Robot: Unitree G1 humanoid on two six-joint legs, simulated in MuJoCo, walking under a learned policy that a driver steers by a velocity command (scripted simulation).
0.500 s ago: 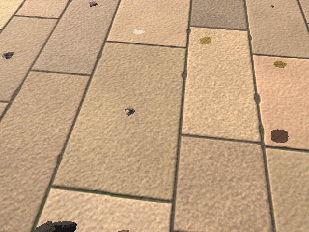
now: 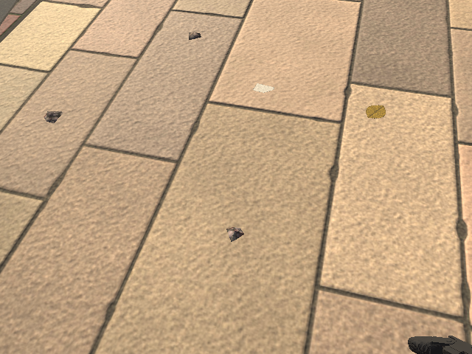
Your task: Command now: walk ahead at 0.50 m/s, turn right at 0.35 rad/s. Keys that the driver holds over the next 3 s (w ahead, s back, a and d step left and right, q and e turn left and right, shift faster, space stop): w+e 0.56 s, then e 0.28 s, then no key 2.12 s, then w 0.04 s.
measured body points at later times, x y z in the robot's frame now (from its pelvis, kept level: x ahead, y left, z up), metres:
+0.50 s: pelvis +0.26 +0.02 -0.01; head +0.28 +0.00 +0.44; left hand +0.51 +0.21 -0.09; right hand +0.21 -0.27 -0.13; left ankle +0.20 +0.15 -0.74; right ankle +0.38 -0.17 -0.70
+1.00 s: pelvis +0.43 -0.09 +0.00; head +0.46 -0.13 +0.44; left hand +0.70 +0.09 -0.09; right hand +0.44 -0.41 -0.12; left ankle +0.61 +0.01 -0.70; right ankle +0.41 -0.16 -0.74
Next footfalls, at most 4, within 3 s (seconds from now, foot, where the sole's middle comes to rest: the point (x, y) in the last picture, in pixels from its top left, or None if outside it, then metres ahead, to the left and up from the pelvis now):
0.10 left None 0.24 0.14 -0.78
0.62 right None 0.44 -0.18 -0.78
1.10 left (284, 304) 0.62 -0.03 -0.78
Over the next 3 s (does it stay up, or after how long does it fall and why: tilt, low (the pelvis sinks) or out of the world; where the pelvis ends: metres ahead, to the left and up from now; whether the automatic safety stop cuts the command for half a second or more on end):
stays up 0.51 -0.07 -0.01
